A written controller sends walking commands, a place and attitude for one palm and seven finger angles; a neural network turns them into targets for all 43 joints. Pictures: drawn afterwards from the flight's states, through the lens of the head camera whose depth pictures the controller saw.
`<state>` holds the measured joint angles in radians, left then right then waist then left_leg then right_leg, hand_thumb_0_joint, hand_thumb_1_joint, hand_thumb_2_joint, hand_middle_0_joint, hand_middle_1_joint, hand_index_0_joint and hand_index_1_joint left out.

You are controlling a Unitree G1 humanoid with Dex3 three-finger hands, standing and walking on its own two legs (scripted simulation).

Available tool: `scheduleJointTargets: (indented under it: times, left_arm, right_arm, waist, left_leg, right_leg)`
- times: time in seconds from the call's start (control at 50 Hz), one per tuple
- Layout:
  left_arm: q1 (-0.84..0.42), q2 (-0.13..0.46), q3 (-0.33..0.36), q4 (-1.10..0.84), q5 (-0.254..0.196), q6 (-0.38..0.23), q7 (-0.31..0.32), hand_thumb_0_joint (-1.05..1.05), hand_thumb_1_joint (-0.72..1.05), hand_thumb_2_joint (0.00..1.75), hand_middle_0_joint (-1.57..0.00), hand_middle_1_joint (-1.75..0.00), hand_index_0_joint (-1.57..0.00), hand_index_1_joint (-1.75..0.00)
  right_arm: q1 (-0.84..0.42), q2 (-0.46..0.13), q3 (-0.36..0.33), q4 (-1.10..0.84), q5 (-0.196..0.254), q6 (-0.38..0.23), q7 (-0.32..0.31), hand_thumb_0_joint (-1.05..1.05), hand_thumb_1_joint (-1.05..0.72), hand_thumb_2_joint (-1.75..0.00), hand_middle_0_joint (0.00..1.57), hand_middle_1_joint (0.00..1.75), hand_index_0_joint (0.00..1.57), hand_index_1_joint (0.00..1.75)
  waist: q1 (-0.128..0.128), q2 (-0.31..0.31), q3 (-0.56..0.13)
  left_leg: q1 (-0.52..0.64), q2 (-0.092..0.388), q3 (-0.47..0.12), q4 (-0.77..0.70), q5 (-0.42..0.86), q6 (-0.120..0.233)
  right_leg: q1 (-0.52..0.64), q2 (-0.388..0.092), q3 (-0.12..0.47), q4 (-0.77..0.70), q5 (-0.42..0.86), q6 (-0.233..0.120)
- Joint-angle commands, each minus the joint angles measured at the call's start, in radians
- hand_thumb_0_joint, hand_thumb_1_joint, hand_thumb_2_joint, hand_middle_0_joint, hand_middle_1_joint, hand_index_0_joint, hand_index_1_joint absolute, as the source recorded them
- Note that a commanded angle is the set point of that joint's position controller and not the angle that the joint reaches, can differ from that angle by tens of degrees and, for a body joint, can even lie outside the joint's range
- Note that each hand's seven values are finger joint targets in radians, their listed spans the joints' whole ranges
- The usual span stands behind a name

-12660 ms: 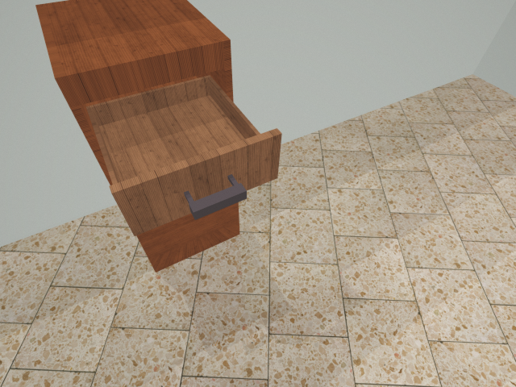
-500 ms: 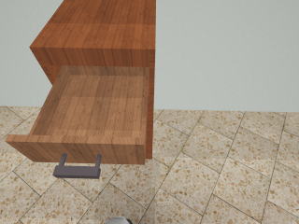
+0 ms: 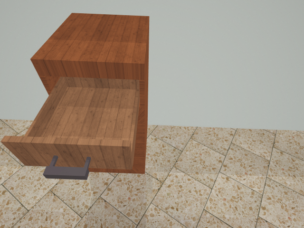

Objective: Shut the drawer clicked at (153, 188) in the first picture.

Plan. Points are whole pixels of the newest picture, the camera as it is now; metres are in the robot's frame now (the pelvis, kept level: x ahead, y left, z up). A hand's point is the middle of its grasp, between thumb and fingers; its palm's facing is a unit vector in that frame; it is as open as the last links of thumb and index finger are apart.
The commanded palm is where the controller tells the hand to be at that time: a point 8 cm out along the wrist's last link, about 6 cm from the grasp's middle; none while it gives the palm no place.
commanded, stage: come to a stop and stand still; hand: left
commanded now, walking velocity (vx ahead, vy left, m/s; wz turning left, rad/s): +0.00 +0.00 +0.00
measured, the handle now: (69, 166) +0.28 +0.27 -0.03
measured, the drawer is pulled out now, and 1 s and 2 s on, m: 0.29 0.29 0.28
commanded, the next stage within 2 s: look again from close up in 0.28 s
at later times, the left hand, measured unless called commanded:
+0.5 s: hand out of the picture -0.04 +0.16 -0.17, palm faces +0.04 -0.98 -0.18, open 7.4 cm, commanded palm none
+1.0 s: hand out of the picture -0.02 +0.22 -0.17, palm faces +0.03 -0.98 -0.17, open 7.3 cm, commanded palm +0.08 +0.27 -0.07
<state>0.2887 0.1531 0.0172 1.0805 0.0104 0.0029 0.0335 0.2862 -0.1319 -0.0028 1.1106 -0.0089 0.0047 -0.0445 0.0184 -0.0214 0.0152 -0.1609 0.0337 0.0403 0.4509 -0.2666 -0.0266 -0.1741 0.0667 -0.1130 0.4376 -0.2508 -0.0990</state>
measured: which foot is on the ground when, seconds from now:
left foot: down 0.00-1.00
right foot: down 0.00-1.00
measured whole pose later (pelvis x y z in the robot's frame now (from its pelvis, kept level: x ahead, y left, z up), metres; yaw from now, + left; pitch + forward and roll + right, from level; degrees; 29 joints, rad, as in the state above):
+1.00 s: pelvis -0.01 +0.06 +0.00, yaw +0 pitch +0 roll +0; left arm 0.33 0.10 -0.01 1.11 0.02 -0.02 0.04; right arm 0.34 -0.12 0.03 1.11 -0.01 -0.03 -0.03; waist 0.01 0.02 0.01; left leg -0.18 -0.07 0.08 0.44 -0.26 0.09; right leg -0.23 -0.01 -0.08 0.47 -0.24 -0.02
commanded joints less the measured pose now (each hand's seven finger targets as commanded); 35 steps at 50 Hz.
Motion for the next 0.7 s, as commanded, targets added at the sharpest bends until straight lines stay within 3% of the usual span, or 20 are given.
scheduleJointTargets:
  times: [0.0,0.02,0.12,0.2,0.34,0.36,0.38,0.4,0.42,0.44,0.46,0.48,0.52,0.56,0.58,0.62,0.68]
  left_arm:
    - [0.063,0.081,0.003,0.000,-0.006,-0.018,-0.007,0.00,0.90,0.90,-0.20,-0.30,-0.20,-0.30]
    - [0.068,0.079,0.002,0.004,-0.004,-0.018,-0.007,0.00,0.90,0.90,-0.20,-0.30,-0.20,-0.30]
    - [0.085,0.068,0.001,0.019,-0.004,-0.021,-0.005,0.00,0.90,0.90,-0.20,-0.30,-0.20,-0.30]
    - [0.103,0.056,0.002,0.022,-0.006,-0.025,-0.003,0.00,0.90,0.90,-0.20,-0.30,-0.20,-0.30]
    - [0.140,0.034,-0.001,0.036,-0.007,-0.033,0.000,0.00,0.90,0.90,-0.20,-0.30,-0.20,-0.30]
    - [0.175,0.073,0.000,0.041,0.013,-0.068,0.050,0.00,0.90,0.90,-0.20,-0.30,-0.20,-0.30]
    - [0.159,0.126,0.021,0.003,0.010,-0.065,0.044,0.00,0.90,0.90,-0.20,-0.30,-0.20,-0.30]
    - [0.109,0.105,0.023,-0.013,0.005,-0.060,0.037,0.00,0.90,0.90,-0.20,-0.30,-0.20,-0.30]
    - [0.089,0.121,0.027,-0.021,-0.002,-0.052,0.037,0.00,0.90,0.90,-0.20,-0.30,-0.20,-0.30]
    - [0.097,0.103,0.021,-0.024,-0.002,-0.052,0.033,0.00,0.90,0.90,-0.20,-0.30,-0.20,-0.30]
    - [0.093,0.081,0.013,-0.023,-0.001,-0.055,0.026,0.00,0.90,0.90,-0.20,-0.30,-0.20,-0.30]
    - [0.092,0.058,0.011,-0.020,0.001,-0.054,0.022,0.00,0.90,0.90,-0.20,-0.30,-0.20,-0.30]
    - [0.072,0.044,0.008,-0.021,0.004,-0.045,0.018,0.00,0.90,0.90,-0.20,-0.30,-0.20,-0.30]
    - [0.071,0.028,0.004,-0.025,0.001,-0.040,0.017,0.00,0.90,0.90,-0.20,-0.30,-0.20,-0.30]
    - [0.077,0.032,0.001,-0.021,-0.001,-0.035,0.013,0.00,0.90,0.90,-0.20,-0.30,-0.20,-0.30]
    - [0.094,0.038,-0.002,-0.019,0.000,-0.032,0.009,0.00,0.90,0.90,-0.20,-0.30,-0.20,-0.30]
    - [0.108,0.033,-0.006,-0.014,-0.001,-0.030,0.004,0.00,0.90,0.90,-0.20,-0.30,-0.20,-0.30]
  right_arm:
    - [0.041,-0.064,0.008,-0.016,-0.004,-0.012,-0.003,0.00,-0.90,-0.90,0.20,0.30,0.20,0.30]
    - [0.057,-0.060,0.008,-0.014,-0.003,-0.011,-0.003,0.00,-0.90,-0.90,0.20,0.30,0.20,0.30]
    - [0.112,-0.057,0.010,0.001,-0.007,-0.005,0.001,0.00,-0.90,-0.90,0.20,0.30,0.20,0.30]
    - [0.143,-0.047,0.012,0.012,-0.010,-0.007,0.002,0.00,-0.90,-0.90,0.20,0.30,0.20,0.30]
    - [0.172,-0.028,0.018,0.022,-0.007,-0.020,-0.001,0.00,-0.90,-0.90,0.20,0.30,0.20,0.30]
    - [0.065,-0.093,-0.004,-0.025,-0.004,-0.042,0.011,0.00,-0.90,-0.90,0.20,0.30,0.20,0.30]
    - [0.192,-0.043,-0.015,-0.051,0.002,-0.012,0.000,0.00,-0.90,-0.90,0.20,0.30,0.20,0.30]
    - [0.230,-0.048,-0.022,-0.038,0.001,-0.010,-0.001,0.00,-0.90,-0.90,0.20,0.30,0.20,0.30]
    - [0.239,-0.018,-0.013,-0.049,0.007,-0.013,0.004,0.00,-0.90,-0.90,0.20,0.30,0.20,0.30]
    - [0.235,-0.014,-0.007,-0.051,0.006,-0.015,0.007,0.00,-0.90,-0.90,0.20,0.30,0.20,0.30]
    - [0.215,-0.012,-0.002,-0.052,0.000,-0.016,0.011,0.00,-0.90,-0.90,0.20,0.30,0.20,0.30]
    - [0.208,-0.010,-0.002,-0.054,-0.006,-0.017,0.014,0.00,-0.90,-0.90,0.20,0.30,0.20,0.30]
    - [0.222,-0.023,0.000,-0.055,-0.012,-0.019,0.017,0.00,-0.90,-0.90,0.20,0.30,0.20,0.30]
    - [0.211,-0.043,0.005,-0.054,-0.017,-0.024,0.017,0.00,-0.90,-0.90,0.20,0.30,0.20,0.30]
    - [0.193,-0.046,0.008,-0.052,-0.017,-0.026,0.016,0.00,-0.90,-0.90,0.20,0.30,0.20,0.30]
    - [0.180,-0.055,0.012,-0.055,-0.017,-0.030,0.015,0.00,-0.90,-0.90,0.20,0.30,0.20,0.30]
    - [0.169,-0.072,0.014,-0.054,-0.016,-0.036,0.011,0.00,-0.90,-0.90,0.20,0.30,0.20,0.30]
  waist:
    - [0.002,0.089,0.095]
    - [-0.002,0.042,0.099]
    - [-0.014,-0.025,0.104]
    - [-0.017,-0.009,0.099]
    - [-0.008,0.003,0.089]
    - [0.009,-0.029,0.160]
    - [-0.068,-0.035,0.056]
    - [-0.086,0.062,0.043]
    - [-0.086,0.063,-0.046]
    - [-0.071,0.030,-0.084]
    - [-0.066,0.009,-0.065]
    - [-0.061,-0.002,-0.022]
    - [-0.061,-0.026,0.073]
    - [-0.044,0.019,0.133]
    - [-0.033,0.081,0.155]
    - [-0.017,0.091,0.175]
    - [-0.006,0.048,0.135]
  left_leg:
    - [-0.081,0.075,-0.077,-0.139,0.029,0.047]
    - [-0.070,0.071,-0.072,-0.141,0.021,0.048]
    - [-0.039,0.048,-0.052,-0.128,0.007,0.047]
    - [-0.050,0.040,-0.050,-0.117,0.020,0.046]
    - [-0.076,0.048,-0.056,-0.130,0.054,0.047]
    - [-0.197,0.026,0.060,0.102,-0.080,-0.003]
    - [-0.163,-0.003,-0.014,0.197,-0.156,0.024]
    - [-0.131,0.001,0.003,0.213,-0.163,0.032]
    - [-0.100,0.001,0.022,0.162,-0.108,0.033]
    - [-0.070,-0.007,0.005,0.140,-0.050,0.035]
    - [-0.049,0.007,-0.014,0.116,-0.018,0.039]
    - [-0.035,0.011,-0.017,0.084,-0.012,0.042]
    - [-0.058,0.026,-0.047,0.022,-0.011,0.057]
    - [-0.140,0.054,-0.095,-0.041,-0.033,0.072]
    - [-0.180,0.057,-0.118,-0.081,-0.061,0.077]
    - [-0.244,0.066,-0.150,-0.143,-0.112,0.086]
    - [-0.252,0.073,-0.170,-0.177,-0.137,0.092]
  right_leg:
    - [0.010,-0.171,0.189,-0.179,0.037,0.068]
    - [0.004,-0.170,0.191,-0.199,0.008,0.072]
    - [-0.044,-0.176,0.207,-0.256,-0.123,0.076]
    - [-0.050,-0.177,0.213,-0.254,-0.130,0.073]
    - [-0.005,-0.176,0.193,-0.215,-0.027,0.067]
    - [-0.009,-0.239,0.270,-0.181,0.712,0.224]
    - [0.049,-0.294,0.295,-0.183,0.696,0.244]
    - [0.003,-0.274,0.223,-0.188,0.587,0.209]
    - [0.059,-0.254,0.196,-0.156,0.539,0.141]
    - [0.063,-0.251,0.198,-0.145,0.345,0.068]
    - [-0.001,-0.257,0.211,-0.157,0.100,-0.005]
    - [-0.071,-0.249,0.224,-0.178,-0.064,-0.023]
    - [-0.157,-0.221,0.207,-0.173,-0.191,-0.010]
    - [-0.150,-0.182,0.199,-0.141,-0.188,0.008]
    - [-0.133,-0.173,0.195,-0.119,-0.174,0.011]
    - [-0.088,-0.154,0.173,-0.081,-0.128,0.019]
    - [-0.026,-0.147,0.160,-0.048,-0.060,0.027]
